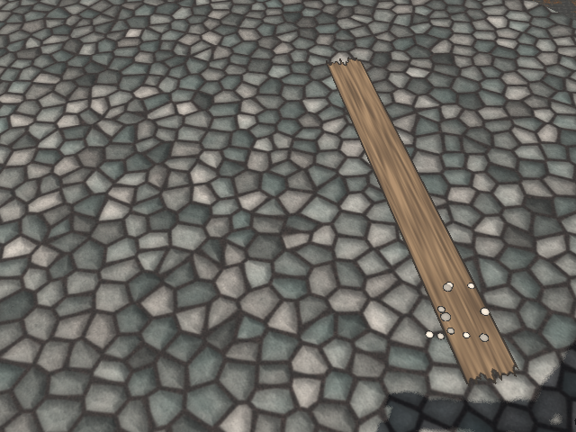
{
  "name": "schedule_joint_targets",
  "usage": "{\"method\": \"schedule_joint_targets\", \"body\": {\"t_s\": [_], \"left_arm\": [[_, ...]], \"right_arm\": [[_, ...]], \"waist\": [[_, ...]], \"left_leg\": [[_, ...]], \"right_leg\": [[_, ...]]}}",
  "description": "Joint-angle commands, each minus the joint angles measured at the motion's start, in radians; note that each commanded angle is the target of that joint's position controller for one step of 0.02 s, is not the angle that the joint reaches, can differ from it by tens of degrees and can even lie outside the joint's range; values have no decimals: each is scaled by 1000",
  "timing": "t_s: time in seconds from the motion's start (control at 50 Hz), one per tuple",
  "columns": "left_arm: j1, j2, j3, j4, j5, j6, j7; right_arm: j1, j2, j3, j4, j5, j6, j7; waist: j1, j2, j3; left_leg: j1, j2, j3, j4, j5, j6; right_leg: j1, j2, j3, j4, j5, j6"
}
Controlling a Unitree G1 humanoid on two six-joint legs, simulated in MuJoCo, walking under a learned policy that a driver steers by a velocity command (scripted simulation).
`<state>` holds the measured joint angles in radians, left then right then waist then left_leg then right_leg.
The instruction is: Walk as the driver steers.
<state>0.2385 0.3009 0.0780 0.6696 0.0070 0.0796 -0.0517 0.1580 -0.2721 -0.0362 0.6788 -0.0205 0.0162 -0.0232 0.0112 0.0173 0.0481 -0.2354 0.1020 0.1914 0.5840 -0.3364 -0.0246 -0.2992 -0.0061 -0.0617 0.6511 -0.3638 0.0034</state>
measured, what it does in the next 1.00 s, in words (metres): steps on the spot: right foot, then left foot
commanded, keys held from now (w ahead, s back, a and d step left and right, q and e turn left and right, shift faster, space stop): e+shift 0.26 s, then shift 0.08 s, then q+shift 0.66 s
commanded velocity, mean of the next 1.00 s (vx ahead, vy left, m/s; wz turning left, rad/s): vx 0.00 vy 0.00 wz -0.01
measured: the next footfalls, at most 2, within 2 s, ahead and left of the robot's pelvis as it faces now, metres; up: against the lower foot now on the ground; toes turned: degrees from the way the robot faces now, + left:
right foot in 0.02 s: +0.03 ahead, -0.10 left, +0.00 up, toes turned -4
left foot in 0.50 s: +0.12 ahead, +0.07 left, +0.00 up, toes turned -21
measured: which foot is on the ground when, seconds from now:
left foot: down 0.00-0.02, up 0.04-0.48, down 0.50-0.88, up 0.90-1.00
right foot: up 0.00-0.00, down 0.02-0.50, up 0.52-0.84, down 0.86-1.00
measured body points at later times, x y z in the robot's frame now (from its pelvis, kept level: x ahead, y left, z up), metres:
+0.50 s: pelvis +0.03 -0.01 +0.00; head +0.05 +0.00 +0.45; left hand +0.24 +0.21 -0.10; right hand +0.05 -0.31 -0.10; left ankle +0.09 +0.08 -0.73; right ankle -0.01 -0.09 -0.73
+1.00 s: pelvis +0.02 -0.03 +0.02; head +0.06 -0.05 +0.46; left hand +0.13 +0.26 -0.07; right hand +0.17 -0.33 -0.10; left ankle +0.02 +0.09 -0.66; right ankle +0.02 -0.12 -0.73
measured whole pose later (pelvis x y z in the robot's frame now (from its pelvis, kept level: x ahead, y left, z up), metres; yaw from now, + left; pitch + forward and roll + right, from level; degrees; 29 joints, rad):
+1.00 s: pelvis +0.02 -0.03 +0.02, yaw +6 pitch +1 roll +0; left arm 0.20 0.30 0.02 0.69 0.03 0.02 0.05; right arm 0.21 -0.35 -0.11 0.73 -0.02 0.07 0.03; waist -0.01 0.05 0.06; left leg -0.51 -0.12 -0.12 1.01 -0.39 -0.03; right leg -0.19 0.04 0.00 0.40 -0.23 -0.05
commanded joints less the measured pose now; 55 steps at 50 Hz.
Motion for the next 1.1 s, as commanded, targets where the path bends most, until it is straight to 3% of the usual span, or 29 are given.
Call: {"method": "schedule_joint_targets", "body": {"t_s": [0.02, 0.04, 0.06, 0.08, 0.1, 0.12, 0.14, 0.2, 0.3, 0.36, 0.44, 0.48, 0.5, 0.52, 0.54, 0.56, 0.58, 0.66, 0.76, 0.8, 0.84, 0.86, 0.88, 0.9, 0.92, 0.94, 0.96, 1.02, 1.1], "left_arm": [[98, 172, 46, -55, 22, -38, 25], [166, 334, 86, -55, 6, -46, 23], [218, 282, 84, -48, -6, -44, 25], [160, 244, 70, -52, -5, -37, 34], [66, 206, 57, -67, -2, -25, 44], [1, 181, 49, -83, -11, -20, 51], [-32, 165, 43, -94, -10, -16, 52], [5, 187, 51, -82, -9, -20, 45], [28, 198, 55, -79, 4, -19, 51], [21, 178, 42, -72, 13, -22, 51], [-22, 103, -1, -53, 21, -26, 56], [-32, 68, -29, -29, 15, -33, 68], [15, 72, -28, -17, 26, -39, 72], [68, 94, -20, -23, 21, -39, 74], [31, 136, -10, -16, 19, -33, 85], [-14, 143, -7, -27, 16, -36, 87], [-52, 135, -7, -32, 15, -40, 83], [-62, 78, -19, -34, 9, -40, 70], [-104, 64, -29, -54, 0, -50, 81], [-70, 73, -27, -45, -4, -61, 88], [11, 79, -24, -20, -4, -71, 102], [46, 114, -14, -8, 2, -78, 113], [26, 206, 3, -25, 11, -77, 123], [-93, 269, 12, -64, 28, -72, 116], [-98, 190, -6, -59, 34, -70, 108], [-125, 123, -26, -63, 28, -73, 104], [-141, 101, -34, -67, 25, -75, 102], [-89, 101, -33, -62, 24, -77, 104], [35, 132, -13, -29, 24, -73, 99]], "right_arm": [[92, -140, -55, -36, 8, -8, 13], [-26, -56, -25, -139, -3, 7, 9], [-72, -94, -27, -129, -19, 17, 1], [-57, -90, -27, -114, -3, 16, 3], [-46, -99, -29, -96, 6, 7, 5], [-42, -117, -35, -94, -4, 3, 5], [-11, -126, -37, -74, -14, 5, 6], [0, -112, -30, -65, -11, 16, 11], [-26, -119, -23, -66, -6, 15, 6], [-17, -120, -20, -56, 2, 11, 4], [27, -94, -8, -30, 17, 10, 5], [49, -50, 9, -8, 11, 5, 5], [17, -110, 1, -21, -4, -4, 1], [-40, -231, -24, -48, -2, -8, 7], [36, -222, -31, -17, 5, -4, 22], [69, -218, -37, -1, 8, -3, 32], [93, -218, -46, 10, 10, 1, 34], [64, -205, -72, 2, 19, 18, 30], [90, -205, -99, 0, 11, 34, 40], [63, -211, -108, -9, 8, 37, 44], [3, -208, -109, -23, 14, 38, 46], [-7, -185, -103, -32, 21, 35, 42], [67, -116, -87, -32, 23, 30, 37], [71, -136, -94, -32, 7, 28, 27], [39, -217, -111, -25, -14, 30, 27], [59, -209, -114, -7, -13, 35, 38], [96, -185, -108, 9, -11, 44, 49], [92, -163, -91, 6, 5, 60, 78], [-28, -134, -69, -50, 9, 66, 91]], "waist": [[29, -138, -114], [58, -381, -95], [104, -179, -136], [68, -138, -104], [26, -103, -56], [4, -123, -47], [-9, -131, -70], [2, -92, -100], [33, -130, -97], [35, -136, -108], [16, -136, -118], [-18, -97, -98], [15, 3, -81], [65, 151, -63], [17, 179, -71], [-3, 187, -39], [-25, 166, -39], [-7, 108, -76], [-42, 141, -115], [-28, 153, -127], [24, 153, -123], [39, 113, -117], [-4, -92, -135], [-14, -236, -60], [-24, -121, -32], [-48, -85, -23], [-64, -97, -23], [-34, -141, -39], [41, -163, -45]], "left_leg": [[-145, 95, -5, 314, 118, 12], [-445, -105, -73, 460, -353, -47], [-472, -70, -216, 594, -342, -39], [-472, -61, -241, 612, -251, -30], [-457, -40, -255, 561, -140, -26], [-437, -41, -250, 527, -78, -29], [-394, -58, -238, 528, -41, -35], [-376, -86, -243, 464, -14, -42], [-374, -111, -265, 322, 9, -29], [-286, -116, -250, 260, 2, -10], [-53, -105, -212, 87, -13, 26], [144, -105, -248, -205, 168, 52], [156, -12, -415, -264, 199, 77], [115, 145, -635, -294, 340, 162], [41, 200, -731, -304, 405, 255], [46, 169, -737, -303, 394, 263], [74, 140, -724, -299, 351, 257], [97, 17, -631, -261, 347, 210], [106, -8, -726, -261, 228, 212], [62, -21, -760, -256, 220, 189], [-54, -69, -754, -241, 133, 126], [-158, -127, -714, -206, -6, 67], [-268, -234, -563, 5, -196, 13], [-387, -315, -350, 234, -216, -11], [-348, -193, -338, 381, -158, -11], [-312, -191, -328, 456, -108, -3], [-309, -184, -314, 531, -74, -4], [-363, -149, -245, 583, -42, -26], [-416, -107, -194, 458, -61, -45]], "right_leg": [[237, -116, 258, -314, 344, -74], [285, -355, 657, -303, 798, -261], [339, -345, 596, -279, 797, -318], [288, -295, 516, -277, 693, -308], [227, -219, 444, -294, 572, -260], [195, -169, 415, -302, 532, -227], [171, -135, 386, -296, 562, -216], [173, -116, 420, -286, 523, -210], [184, -114, 522, -279, 379, -214], [153, -115, 519, -254, 469, -206], [74, -118, 485, -241, 556, -178], [-3, -88, 435, -238, 363, -117], [-19, -31, 378, -162, 222, -76], [-69, 99, 230, -72, 17, -37], [-12, 108, 160, -42, -93, -27], [-49, 111, 148, 32, -123, -22], [-105, 118, 147, 124, -141, -12], [-163, 101, 142, 226, -95, 33], [-124, 112, 145, 75, -81, 28], [-38, 127, 148, -25, -61, 10], [136, 132, 139, -230, 34, -11], [252, 63, 183, -360, 74, -29], [334, -185, 422, -470, -108, -79], [195, -371, 636, -526, -132, -174], [122, -363, 533, -479, 28, -205], [93, -290, 414, -435, 177, -188], [105, -235, 308, -405, 300, -169], [209, -195, 155, -338, 554, -165], [355, -252, 112, -297, 701, -192]]}}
